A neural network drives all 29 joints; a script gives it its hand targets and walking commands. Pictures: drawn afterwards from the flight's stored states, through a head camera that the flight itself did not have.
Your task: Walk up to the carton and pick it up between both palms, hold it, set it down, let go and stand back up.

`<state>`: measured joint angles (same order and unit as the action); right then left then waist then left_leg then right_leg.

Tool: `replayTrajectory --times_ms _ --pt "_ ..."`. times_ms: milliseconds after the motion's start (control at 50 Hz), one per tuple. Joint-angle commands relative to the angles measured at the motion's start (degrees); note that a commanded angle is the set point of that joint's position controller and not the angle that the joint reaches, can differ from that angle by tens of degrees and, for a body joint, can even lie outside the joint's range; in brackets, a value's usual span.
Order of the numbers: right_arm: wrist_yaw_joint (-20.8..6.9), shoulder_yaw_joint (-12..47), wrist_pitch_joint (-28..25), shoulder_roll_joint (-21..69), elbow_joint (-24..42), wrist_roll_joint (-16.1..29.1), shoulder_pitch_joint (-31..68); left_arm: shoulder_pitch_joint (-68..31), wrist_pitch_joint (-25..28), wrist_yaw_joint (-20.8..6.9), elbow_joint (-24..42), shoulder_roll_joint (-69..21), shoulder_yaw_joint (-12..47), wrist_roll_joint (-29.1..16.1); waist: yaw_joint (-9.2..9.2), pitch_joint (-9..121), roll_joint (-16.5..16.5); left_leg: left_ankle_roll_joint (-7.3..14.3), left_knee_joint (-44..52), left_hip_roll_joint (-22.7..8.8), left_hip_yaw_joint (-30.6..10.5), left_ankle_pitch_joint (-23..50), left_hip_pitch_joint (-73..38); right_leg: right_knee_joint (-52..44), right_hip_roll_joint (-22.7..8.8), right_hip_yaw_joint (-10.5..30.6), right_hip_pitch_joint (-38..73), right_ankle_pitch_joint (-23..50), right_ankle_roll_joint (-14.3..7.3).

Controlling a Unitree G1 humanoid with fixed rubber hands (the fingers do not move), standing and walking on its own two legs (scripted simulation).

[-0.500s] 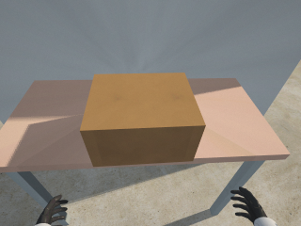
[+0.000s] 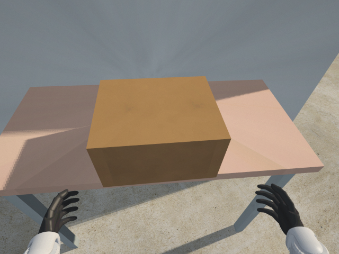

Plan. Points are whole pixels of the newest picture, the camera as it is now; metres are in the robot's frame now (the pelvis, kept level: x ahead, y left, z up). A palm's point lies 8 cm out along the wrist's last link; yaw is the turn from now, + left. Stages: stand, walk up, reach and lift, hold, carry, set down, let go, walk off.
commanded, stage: reach and lift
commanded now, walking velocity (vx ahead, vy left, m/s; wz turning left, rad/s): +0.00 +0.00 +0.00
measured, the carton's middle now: (157, 128) +0.44 +0.04 +0.04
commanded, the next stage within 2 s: none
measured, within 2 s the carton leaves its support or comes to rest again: neither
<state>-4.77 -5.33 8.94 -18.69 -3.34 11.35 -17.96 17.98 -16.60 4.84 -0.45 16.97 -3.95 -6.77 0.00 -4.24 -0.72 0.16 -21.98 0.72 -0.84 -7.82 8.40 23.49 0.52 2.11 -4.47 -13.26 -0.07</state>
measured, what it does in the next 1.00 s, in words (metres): stands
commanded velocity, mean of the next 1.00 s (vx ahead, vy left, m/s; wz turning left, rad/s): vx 0.00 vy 0.00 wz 0.00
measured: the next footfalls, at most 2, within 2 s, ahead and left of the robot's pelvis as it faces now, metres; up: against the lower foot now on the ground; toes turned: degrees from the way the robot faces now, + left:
none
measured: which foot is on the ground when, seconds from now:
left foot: down 0.00-1.00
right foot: down 0.00-1.00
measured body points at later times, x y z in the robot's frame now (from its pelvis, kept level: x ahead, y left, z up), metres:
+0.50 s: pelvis +0.00 +0.00 +0.00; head -0.02 +0.00 +0.45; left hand +0.21 +0.25 +0.05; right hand +0.21 -0.24 +0.06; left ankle +0.05 +0.12 -0.74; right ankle +0.00 -0.12 -0.74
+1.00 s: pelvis +0.01 +0.00 +0.00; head +0.03 +0.00 +0.45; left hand +0.29 +0.25 +0.09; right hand +0.29 -0.23 +0.08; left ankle +0.05 +0.12 -0.74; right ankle +0.00 -0.12 -0.74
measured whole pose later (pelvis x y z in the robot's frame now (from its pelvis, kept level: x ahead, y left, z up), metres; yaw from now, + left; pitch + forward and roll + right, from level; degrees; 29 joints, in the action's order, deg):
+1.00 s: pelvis +0.01 +0.00 +0.00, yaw +0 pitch -1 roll +0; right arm -1.1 -5.5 19.2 -18.7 8.2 20.8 -5.0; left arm 1.5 -29.4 4.9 10.6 20.3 -8.0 -14.6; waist 0.0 -2.3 -0.7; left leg 0.2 -20.8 0.7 -0.8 -7.6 12.1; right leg 22.6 0.5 2.1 -8.4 -13.2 -0.1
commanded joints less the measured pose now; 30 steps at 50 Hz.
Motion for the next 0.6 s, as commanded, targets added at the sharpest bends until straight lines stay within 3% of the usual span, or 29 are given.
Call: replayTrajectory --times_ms 0,160,340,500,580 --pt "1.5 -6.1 -2.4 -12.9 26.0 5.0 -2.0 -0.9 3.7 1.0 24.3 10.9 -8.1 -8.7 -4.6 8.4 -3.3 -1.1 5.9 -0.2 3.5 10.0 -9.8 -10.7 0.7 1.3 -8.1 7.1 0.2" --pt "2.2 -6.6 -2.5 -13.5 31.5 7.5 -2.0 -0.6 5.4 1.4 30.0 11.5 -7.9 -10.6 -4.23 9.2 -2.5 -1.7 5.2 -0.5 2.6 12.1 -10.2 -10.7 1.3 1.8 -9.2 7.7 -0.2" --pt "2.3 -6.8 -2.5 -14.8 35.0 10.1 1.6 -3.2 5.8 2.2 32.0 11.3 -7.4 -11.8 -4.73 8.7 -2.6 -1.9 5.8 -0.9 1.5 8.6 -8.5 -10.5 1.4 1.9 -10.4 4.1 -0.6" --pt "2.4 -8.5 1.7 -15.3 33.2 10.1 13.2 -14.3 2.0 2.6 29.8 12.9 -7.6 -13.2 -4.83 5.6 -1.3 -1.4 8.6 -1.4 0.6 -3.8 -4.5 -10.8 0.4 2.7 -12.3 -4.3 -1.3" --pt "2.2 -9.6 2.7 -16.2 33.8 10.4 17.5 -18.4 0.6 3.4 31.0 13.7 -7.3 -14.9 -4.8 7.7 -1.5 -1.2 8.6 -1.7 0.2 -5.4 -3.1 -9.5 0.5 2.4 -12.0 -3.4 -1.6"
